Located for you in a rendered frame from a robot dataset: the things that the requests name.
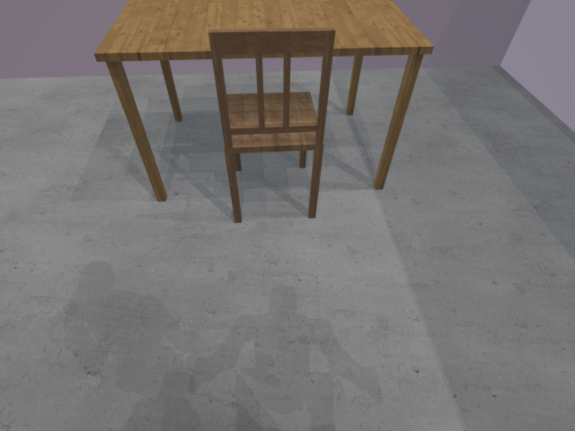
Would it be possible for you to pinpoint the table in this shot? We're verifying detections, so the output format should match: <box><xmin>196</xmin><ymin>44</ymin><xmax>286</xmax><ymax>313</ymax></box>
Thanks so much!
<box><xmin>94</xmin><ymin>0</ymin><xmax>434</xmax><ymax>202</ymax></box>

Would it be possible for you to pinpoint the chair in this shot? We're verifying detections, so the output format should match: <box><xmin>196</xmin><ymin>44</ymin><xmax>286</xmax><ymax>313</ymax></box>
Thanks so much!
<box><xmin>208</xmin><ymin>28</ymin><xmax>336</xmax><ymax>223</ymax></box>

